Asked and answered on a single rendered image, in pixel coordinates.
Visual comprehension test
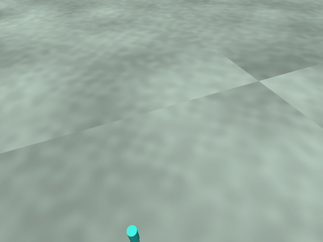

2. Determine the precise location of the can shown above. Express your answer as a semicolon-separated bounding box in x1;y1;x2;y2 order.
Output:
127;225;139;242

